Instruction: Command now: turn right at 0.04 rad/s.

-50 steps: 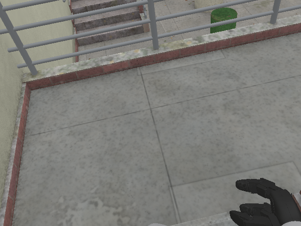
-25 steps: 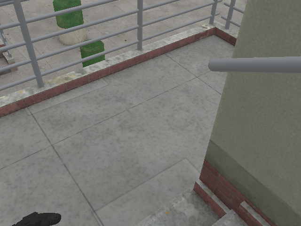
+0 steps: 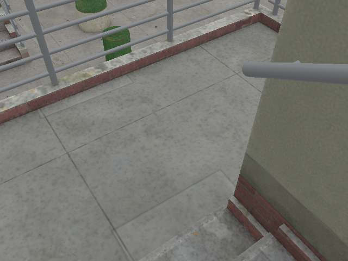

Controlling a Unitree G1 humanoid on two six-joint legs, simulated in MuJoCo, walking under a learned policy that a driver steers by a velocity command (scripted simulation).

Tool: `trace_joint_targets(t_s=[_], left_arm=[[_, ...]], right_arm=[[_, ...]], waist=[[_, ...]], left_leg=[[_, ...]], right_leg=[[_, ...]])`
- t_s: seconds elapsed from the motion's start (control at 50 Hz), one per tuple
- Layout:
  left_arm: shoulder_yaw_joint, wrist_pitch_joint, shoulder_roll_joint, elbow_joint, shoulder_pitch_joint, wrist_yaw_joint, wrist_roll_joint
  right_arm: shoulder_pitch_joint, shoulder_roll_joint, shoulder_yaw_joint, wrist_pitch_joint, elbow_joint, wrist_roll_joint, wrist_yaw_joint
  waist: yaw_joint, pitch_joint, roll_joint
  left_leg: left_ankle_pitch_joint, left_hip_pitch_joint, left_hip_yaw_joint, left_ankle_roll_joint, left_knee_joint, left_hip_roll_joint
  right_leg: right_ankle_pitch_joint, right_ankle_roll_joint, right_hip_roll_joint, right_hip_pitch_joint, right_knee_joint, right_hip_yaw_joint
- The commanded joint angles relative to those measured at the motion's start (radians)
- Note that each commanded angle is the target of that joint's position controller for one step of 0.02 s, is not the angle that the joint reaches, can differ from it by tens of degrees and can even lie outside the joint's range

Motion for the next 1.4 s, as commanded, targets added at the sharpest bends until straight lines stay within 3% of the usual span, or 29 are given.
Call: trace_joint_targets(t_s=[0.02,0.06,0.1,0.26,0.46,0.56,0.62,0.66,0.68,0.7,0.72,0.76,0.78,0.8,0.82,0.86,0.92,1.0,1.04,1.06,1.2,1.24,1.28,1.3,1.32,1.34,1.36,1.38,1.4], left_arm=[[0.017,-0.008,0.114,-0.039,-0.057,0.004,-0.008],[0.025,0.008,0.129,-0.009,-0.033,0.001,-0.012],[0.032,0.022,0.151,0.033,-0.013,-0.007,-0.023],[0.022,0.02,0.125,0.122,-0.016,-0.024,-0.008],[0.017,-0.003,0.157,0.156,-0.04,0.003,-0.007],[0.014,0.007,0.153,0.162,-0.02,0.005,-0.001],[0.041,0.018,0.197,0.16,0.019,-0.002,0.01],[0.048,0.012,0.164,0.164,0.055,-0.021,0.037],[0.055,0.006,0.172,0.154,0.081,-0.027,0.044],[0.054,0.0,0.161,0.175,0.131,-0.027,0.036],[0.049,-0.009,0.138,0.178,0.133,-0.016,0.009],[0.047,-0.021,0.1,0.232,0.262,0.003,0.016],[0.053,-0.03,0.118,0.258,0.368,0.008,0.029],[0.064,-0.045,0.178,0.249,0.342,0.012,0.015],[0.08,-0.057,0.232,0.245,0.312,0.012,0.021],[0.075,-0.079,0.184,0.218,0.235,0.004,0.024],[0.079,-0.099,0.17,0.209,0.263,0.001,0.028],[0.09,-0.112,0.154,0.233,0.348,0.003,0.009],[0.098,-0.114,0.166,0.239,0.372,0.007,0.015],[0.096,-0.118,0.131,0.246,0.375,0.01,0.007],[0.103,-0.119,0.15,0.193,0.388,0.025,0.018],[0.094,-0.105,0.115,0.168,0.377,0.037,0.024],[0.097,-0.104,0.136,0.13,0.318,0.034,0.026],[0.105,-0.097,0.153,0.12,0.277,0.03,0.023],[0.105,-0.093,0.159,0.111,0.248,0.018,0.037],[0.105,-0.086,0.162,0.113,0.245,0.015,0.046],[0.107,-0.077,0.165,0.127,0.236,0.021,0.04],[0.127,-0.064,0.156,0.133,0.241,0.029,0.03],[0.115,-0.073,0.05,0.109,0.294,0.035,-0.011]], right_arm=[[0.098,-0.056,-0.009,-0.02,0.005,0.008,-0.006],[0.021,-0.07,-0.008,-0.034,0.012,0.01,-0.007],[-0.046,-0.068,-0.007,-0.045,0.013,0.01,-0.003],[-0.049,-0.04,-0.012,-0.044,0.091,0.003,0.013],[-0.013,-0.026,-0.014,-0.042,0.187,-0.001,0.012],[0.052,-0.012,-0.009,-0.048,0.247,0.001,0.014],[0.083,-0.098,-0.032,-0.055,0.243,-0.007,0.019],[0.005,-0.174,-0.063,-0.072,0.205,-0.018,0.007],[-0.082,-0.186,-0.071,-0.08,0.171,-0.007,-0.006],[-0.158,-0.159,-0.069,-0.084,0.143,0.005,-0.012],[-0.158,-0.124,-0.062,-0.076,0.129,0.005,-0.013],[-0.089,-0.079,-0.06,-0.067,0.14,0.005,-0.017],[-0.096,-0.052,-0.058,-0.063,0.118,0.019,-0.01],[-0.076,-0.024,-0.053,-0.064,0.087,0.017,-0.003],[-0.055,-0.048,-0.056,-0.064,0.09,0.002,-0.004],[-0.039,-0.091,-0.061,-0.066,0.091,-0.003,0.001],[-0.044,-0.102,-0.069,-0.045,0.097,-0.023,0.013],[-0.086,-0.103,-0.079,-0.027,0.071,-0.032,0.026],[-0.093,-0.093,-0.08,-0.032,0.066,-0.047,0.025],[-0.108,-0.101,-0.081,-0.023,0.055,-0.062,0.026],[-0.302,-0.114,-0.08,-0.035,-0.033,-0.051,0.037],[-0.335,-0.096,-0.073,-0.05,-0.043,-0.05,0.054],[-0.287,-0.071,-0.069,-0.054,-0.029,-0.032,0.06],[-0.234,-0.085,-0.069,-0.044,-0.012,-0.019,0.049],[-0.116,-0.109,-0.077,-0.041,0.027,-0.012,0.043],[0.055,-0.135,-0.092,-0.049,0.088,-0.015,0.028],[0.263,-0.132,-0.1,-0.065,0.159,-0.023,0.014],[0.335,-0.138,-0.113,-0.064,0.181,-0.031,0.01],[0.353,-0.161,-0.085,-0.077,0.192,-0.052,0.037]], waist=[[-0.036,-0.073,-0.037],[0.006,0.001,0.032],[0.026,0.021,0.043],[0.02,0.005,-0.036],[0.001,-0.014,-0.1],[0.01,-0.011,-0.027],[0.019,0.045,0.048],[0.065,0.082,0.188],[0.126,0.112,0.154],[0.168,0.097,0.096],[0.165,0.106,0.02],[0.155,0.067,-0.006],[0.173,0.042,-0.118],[0.109,0.073,-0.179],[0.089,0.112,-0.163],[0.027,0.112,-0.056],[0.009,0.063,-0.05],[0.018,0.078,-0.007],[0.037,0.064,-0.028],[0.02,0.085,-0.056],[0.108,0.159,-0.087],[0.133,0.158,-0.089],[0.115,0.137,-0.115],[0.093,0.132,-0.141],[0.05,0.095,-0.132],[-0.015,0.035,-0.097],[-0.13,-0.02,-0.053],[-0.19,-0.035,0.132],[-0.095,-0.05,0.227]], left_leg=[[0.293,0.239,0.06,0.012,-0.223,-0.005],[0.466,0.167,0.011,0.022,-0.38,0.034],[0.449,0.123,-0.021,0.04,-0.467,0.059],[0.249,0.164,0.01,0.05,-0.55,0.045],[0.235,0.215,0.071,0.044,-0.429,-0.012],[0.098,0.13,0.06,0.046,-0.466,-0.003],[-0.221,-0.041,-0.033,0.096,-0.6,0.046],[-0.337,-0.244,-0.244,0.184,-0.799,0.228],[-0.327,-0.317,-0.291,0.185,-0.834,0.284],[-0.214,-0.305,-0.232,0.152,-0.783,0.256],[-0.124,-0.217,-0.127,0.127,-0.718,0.186],[-0.106,-0.159,-0.074,0.147,-0.518,0.103],[-0.136,-0.24,0.0,0.12,-0.251,0.013],[-0.006,-0.392,0.048,0.083,-0.044,-0.044],[0.119,-0.423,-0.062,0.091,0.03,-0.035],[0.244,-0.405,-0.101,0.074,0.103,-0.001],[0.308,-0.366,-0.064,0.046,0.189,0.003],[0.499,-0.442,-0.104,0.03,0.097,0.024],[0.529,-0.447,-0.081,0.023,0.095,0.033],[0.573,-0.464,-0.081,0.019,0.066,0.059],[0.674,-0.417,0.001,0.006,-0.1,0.072],[0.732,-0.305,0.037,0.017,-0.207,0.062],[0.794,-0.095,0.094,0.046,-0.198,0.036],[0.733,-0.032,0.108,0.054,-0.218,0.03],[0.656,0.052,0.132,0.071,-0.269,0.022],[0.617,0.174,0.157,0.087,-0.336,0.008],[0.722,0.329,0.194,0.097,-0.467,0.009],[0.718,0.413,0.052,0.163,-0.767,0.125],[1.331,0.652,-0.013,0.166,-0.27,0.246]], right_leg=[[0.496,-0.093,-0.161,-0.075,-0.139,0.14],[0.416,-0.011,-0.099,0.012,-0.132,0.085],[0.41,0.012,-0.105,0.114,-0.197,0.1],[0.229,0.002,-0.122,0.143,-0.319,0.131],[-0.021,0.0,-0.142,-0.048,-0.429,0.166],[-0.083,0.003,-0.128,-0.043,-0.38,0.142],[-0.183,0.008,-0.052,-0.016,-0.223,0.052],[0.051,0.011,-0.009,0.102,0.186,-0.064],[0.135,0.0,-0.087,0.134,0.246,0.003],[0.132,-0.012,-0.104,0.182,0.182,0.018],[-0.039,-0.023,-0.066,0.177,-0.078,-0.022],[-0.107,-0.038,-0.044,0.319,-0.227,-0.036],[-0.2,-0.07,-0.173,0.414,-0.359,0.174],[-0.286,-0.133,-0.299,0.405,-0.485,0.44],[-0.322,-0.213,-0.392,0.25,-0.514,0.572],[-0.194,-0.204,-0.377,0.167,-0.506,0.491],[-0.017,-0.171,-0.348,0.148,-0.5,0.373],[0.049,-0.142,-0.3,0.215,-0.41,0.276],[0.049,-0.147,-0.296,0.232,-0.358,0.275],[0.033,-0.145,-0.294,0.23,-0.299,0.267],[0.023,-0.147,-0.271,0.127,-0.127,0.271],[0.042,-0.127,-0.242,0.071,-0.095,0.227],[0.074,-0.102,-0.233,-0.056,-0.042,0.183],[0.168,-0.098,-0.223,-0.061,0.045,0.156],[0.303,-0.102,-0.204,-0.026,0.182,0.128],[0.486,-0.104,-0.19,0.017,0.387,0.104],[0.579,-0.096,-0.171,0.009,0.675,0.064],[0.179,-0.068,-0.035,-0.068,1.1,0.02],[-0.499,-0.061,0.049,-0.461,1.485,0.066]])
